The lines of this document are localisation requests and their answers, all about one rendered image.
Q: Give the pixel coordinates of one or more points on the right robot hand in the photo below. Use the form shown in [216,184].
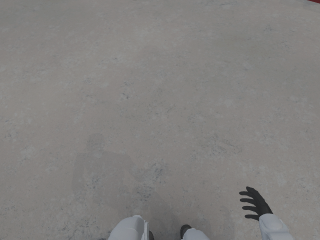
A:
[261,207]

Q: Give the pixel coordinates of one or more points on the right robot thigh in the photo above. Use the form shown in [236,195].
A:
[195,235]

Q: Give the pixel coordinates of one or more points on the robot right shin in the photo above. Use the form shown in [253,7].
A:
[191,229]

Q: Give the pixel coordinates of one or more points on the robot right forearm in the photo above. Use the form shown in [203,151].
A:
[273,228]

